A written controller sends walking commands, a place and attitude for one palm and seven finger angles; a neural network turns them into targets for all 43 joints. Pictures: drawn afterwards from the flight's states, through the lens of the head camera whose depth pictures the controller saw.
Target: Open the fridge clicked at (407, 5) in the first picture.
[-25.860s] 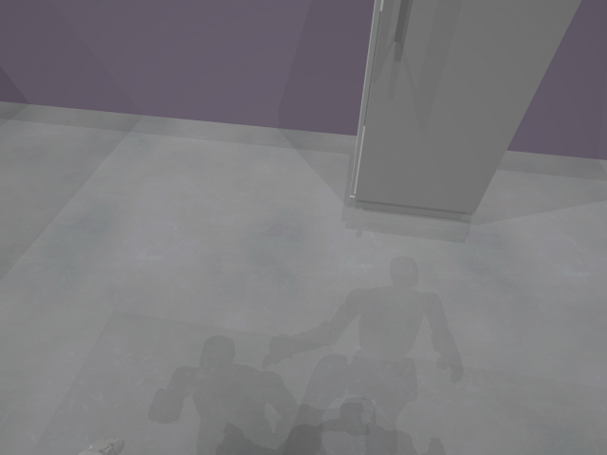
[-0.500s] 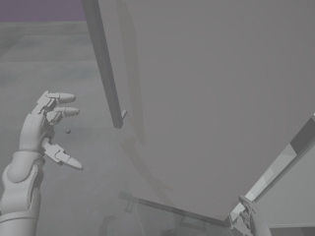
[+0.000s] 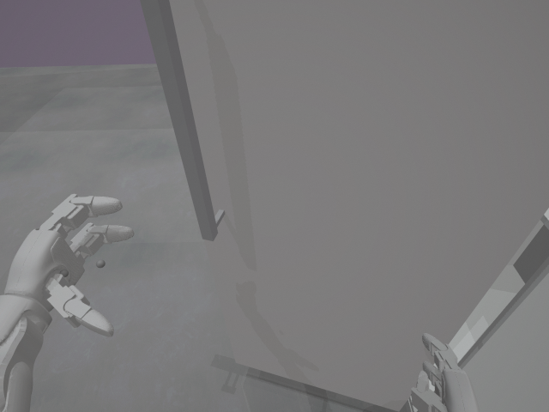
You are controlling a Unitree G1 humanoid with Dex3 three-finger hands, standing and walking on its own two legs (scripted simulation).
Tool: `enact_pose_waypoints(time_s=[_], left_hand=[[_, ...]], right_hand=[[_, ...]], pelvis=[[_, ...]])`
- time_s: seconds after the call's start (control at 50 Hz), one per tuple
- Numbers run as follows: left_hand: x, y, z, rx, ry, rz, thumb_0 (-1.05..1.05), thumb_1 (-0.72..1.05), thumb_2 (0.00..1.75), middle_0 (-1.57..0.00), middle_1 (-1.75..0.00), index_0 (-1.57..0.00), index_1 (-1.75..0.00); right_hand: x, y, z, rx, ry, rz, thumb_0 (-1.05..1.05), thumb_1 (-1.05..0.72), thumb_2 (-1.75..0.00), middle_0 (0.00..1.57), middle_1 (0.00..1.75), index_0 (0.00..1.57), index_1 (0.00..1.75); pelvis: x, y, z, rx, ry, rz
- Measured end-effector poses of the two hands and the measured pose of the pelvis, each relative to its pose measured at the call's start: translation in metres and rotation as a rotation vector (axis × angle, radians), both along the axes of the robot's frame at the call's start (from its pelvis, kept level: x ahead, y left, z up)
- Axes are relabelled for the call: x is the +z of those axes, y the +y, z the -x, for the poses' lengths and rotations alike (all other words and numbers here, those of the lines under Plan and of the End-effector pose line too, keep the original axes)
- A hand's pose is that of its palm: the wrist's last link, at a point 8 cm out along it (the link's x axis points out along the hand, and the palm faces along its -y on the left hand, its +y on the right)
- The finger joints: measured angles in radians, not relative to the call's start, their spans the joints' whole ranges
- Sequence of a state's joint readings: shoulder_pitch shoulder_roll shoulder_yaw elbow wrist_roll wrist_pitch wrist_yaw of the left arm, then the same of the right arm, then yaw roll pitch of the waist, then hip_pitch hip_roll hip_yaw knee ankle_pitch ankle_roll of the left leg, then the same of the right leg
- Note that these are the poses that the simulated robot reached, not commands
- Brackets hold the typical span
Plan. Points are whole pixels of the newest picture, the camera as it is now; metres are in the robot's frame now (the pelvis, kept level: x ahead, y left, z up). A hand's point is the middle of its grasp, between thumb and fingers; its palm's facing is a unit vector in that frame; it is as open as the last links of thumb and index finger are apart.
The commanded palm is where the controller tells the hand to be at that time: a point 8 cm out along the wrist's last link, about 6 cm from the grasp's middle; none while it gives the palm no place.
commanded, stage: draw the hand back to the body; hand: left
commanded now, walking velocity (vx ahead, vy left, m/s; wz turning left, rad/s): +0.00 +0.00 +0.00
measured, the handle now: (192, 121) +0.41 +0.16 +0.26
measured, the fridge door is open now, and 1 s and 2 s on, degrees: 74 74 74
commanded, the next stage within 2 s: step back with the hand held close in 1.30 s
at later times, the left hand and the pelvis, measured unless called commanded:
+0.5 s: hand (67, 279) +0.21 +0.28 +0.15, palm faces +0.45 -0.83 -0.32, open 12.9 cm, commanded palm +0.17 +0.31 +0.17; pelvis +0.00 +0.01 +0.01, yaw -1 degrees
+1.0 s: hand (52, 279) +0.20 +0.28 +0.17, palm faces +0.49 -0.78 -0.38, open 8.1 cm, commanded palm +0.16 +0.31 +0.18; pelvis +0.01 +0.01 +0.01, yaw -1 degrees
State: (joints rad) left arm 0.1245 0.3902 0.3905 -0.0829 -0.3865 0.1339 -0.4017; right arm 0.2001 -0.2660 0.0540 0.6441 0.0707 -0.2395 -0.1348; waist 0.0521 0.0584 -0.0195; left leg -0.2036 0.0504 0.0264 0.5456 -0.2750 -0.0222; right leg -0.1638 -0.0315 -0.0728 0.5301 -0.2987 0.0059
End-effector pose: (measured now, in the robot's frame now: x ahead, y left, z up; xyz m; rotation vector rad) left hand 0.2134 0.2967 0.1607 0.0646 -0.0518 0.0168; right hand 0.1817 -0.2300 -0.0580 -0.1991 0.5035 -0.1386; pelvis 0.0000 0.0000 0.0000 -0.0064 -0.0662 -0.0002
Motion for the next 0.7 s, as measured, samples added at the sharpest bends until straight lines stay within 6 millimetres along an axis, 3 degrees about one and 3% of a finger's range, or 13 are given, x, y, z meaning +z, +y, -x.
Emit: enact_pose_waypoints(time_s=[0.24, 0.3, 0.44, 0.56, 0.7], left_hand=[[-0.005, 0.007, 0.017, 0.029, 0.015, 0.001, -0.01, -0.52, 0.21, -0.25, -1.13, -0.25, -1.13], [0.004, 0.009, 0.022, 0.182, -0.026, -0.138, -0.01, -0.46, 0.24, -0.25, -1.1, -0.25, -1.1], [0.004, 0.014, 0.04, 0.417, -0.072, -0.265, -0.01, -0.26, 0.34, -0.25, -0.98, -0.24, -0.98], [0.007, 0.017, 0.041, 0.463, -0.088, -0.306, -0.01, -0.06, 0.43, -0.24, -0.87, -0.24, -0.86], [0.018, 0.014, 0.036, 0.447, -0.117, -0.344, 0.0, 0.19, 0.55, -0.23, -0.72, -0.23, -0.72]], right_hand=[[0.01, 0.011, -0.005, 0.038, -0.021, 0.022, 0.01, -0.9, -0.9, 0.21, 0.3, 0.2, 0.3], [0.009, 0.015, -0.002, 0.059, -0.014, 0.034, 0.01, -0.9, -0.9, 0.21, 0.3, 0.2, 0.3], [-0.006, 0.021, 0.014, 0.061, 0.097, 0.031, 0.01, -0.9, -0.9, 0.21, 0.3, 0.2, 0.3], [-0.017, 0.023, 0.02, 0.047, 0.176, 0.031, 0.01, -0.9, -0.9, 0.21, 0.3, 0.2, 0.3], [-0.014, 0.021, 0.01, 0.024, 0.162, 0.014, 0.01, -0.9, -0.9, 0.21, 0.3, 0.2, 0.3]], pelvis=[[0.002, 0.003, 0.006, 0.006, -0.023, 0.006], [0.003, 0.005, 0.007, 0.001, -0.029, 0.009], [0.008, 0.01, 0.005, -0.015, -0.029, 0.005], [0.01, 0.014, -0.002, -0.018, -0.04, 0.001], [0.011, 0.015, -0.01, -0.028, -0.044, -0.002]])
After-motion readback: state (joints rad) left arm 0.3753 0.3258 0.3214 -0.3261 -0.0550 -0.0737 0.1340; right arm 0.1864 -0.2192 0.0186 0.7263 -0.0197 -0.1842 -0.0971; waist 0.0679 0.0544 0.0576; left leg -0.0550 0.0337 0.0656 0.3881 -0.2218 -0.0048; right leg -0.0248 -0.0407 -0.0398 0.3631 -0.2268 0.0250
